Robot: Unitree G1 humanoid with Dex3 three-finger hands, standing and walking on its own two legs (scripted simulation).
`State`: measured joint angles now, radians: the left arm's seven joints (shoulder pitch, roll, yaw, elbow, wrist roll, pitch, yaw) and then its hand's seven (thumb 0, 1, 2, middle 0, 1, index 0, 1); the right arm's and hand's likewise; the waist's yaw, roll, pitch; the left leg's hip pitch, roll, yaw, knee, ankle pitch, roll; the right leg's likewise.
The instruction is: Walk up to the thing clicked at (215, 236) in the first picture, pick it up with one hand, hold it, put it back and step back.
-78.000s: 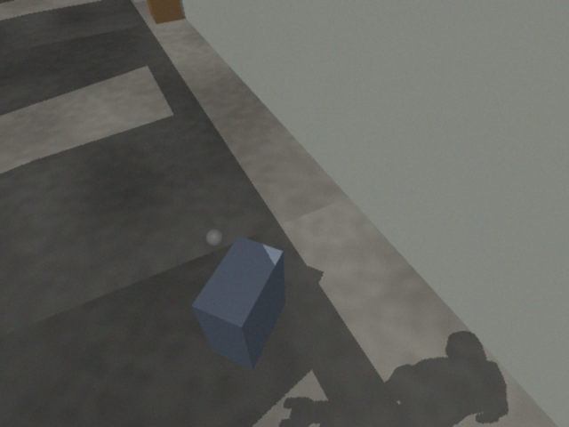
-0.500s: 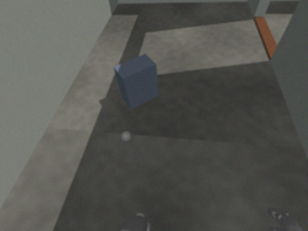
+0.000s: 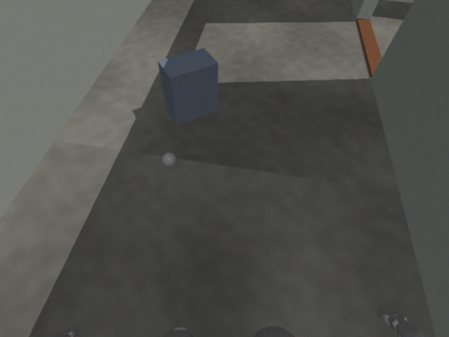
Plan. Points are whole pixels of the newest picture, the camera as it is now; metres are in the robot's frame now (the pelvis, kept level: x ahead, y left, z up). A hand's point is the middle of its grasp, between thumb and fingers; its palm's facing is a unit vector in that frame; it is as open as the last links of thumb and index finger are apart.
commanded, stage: step back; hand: left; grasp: from above
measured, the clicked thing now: (169, 159) +1.02 +0.26 -0.72
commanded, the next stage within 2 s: stand in 1.24 s
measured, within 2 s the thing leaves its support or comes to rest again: neither
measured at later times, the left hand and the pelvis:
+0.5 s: hand out of the picture -0.07 +0.28 -0.14, palm faces +0.09 -0.89 -0.44, open 7.4 cm; pelvis -0.11 -0.02 +0.00, yaw +4 degrees
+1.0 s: hand out of the picture -0.03 +0.24 -0.14, palm faces +0.10 -0.91 -0.40, open 7.4 cm; pelvis -0.06 -0.03 +0.00, yaw +5 degrees
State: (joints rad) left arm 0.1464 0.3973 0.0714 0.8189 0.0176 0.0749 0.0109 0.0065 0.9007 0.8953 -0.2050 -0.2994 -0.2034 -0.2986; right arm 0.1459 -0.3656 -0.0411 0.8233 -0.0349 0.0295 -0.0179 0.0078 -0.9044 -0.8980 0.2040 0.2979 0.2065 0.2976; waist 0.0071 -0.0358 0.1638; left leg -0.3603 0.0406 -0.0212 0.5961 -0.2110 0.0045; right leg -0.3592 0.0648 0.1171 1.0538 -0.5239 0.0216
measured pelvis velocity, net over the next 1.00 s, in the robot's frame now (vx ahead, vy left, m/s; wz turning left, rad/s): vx -0.06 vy -0.03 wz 0.09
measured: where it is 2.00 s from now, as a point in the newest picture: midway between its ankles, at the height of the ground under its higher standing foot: outside the picture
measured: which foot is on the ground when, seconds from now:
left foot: down 0.00-0.10, up 0.12-0.40, down 0.42-0.74, up 0.76-1.00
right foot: up 0.00-0.06, down 0.08-0.46, up 0.48-0.68, down 0.70-1.00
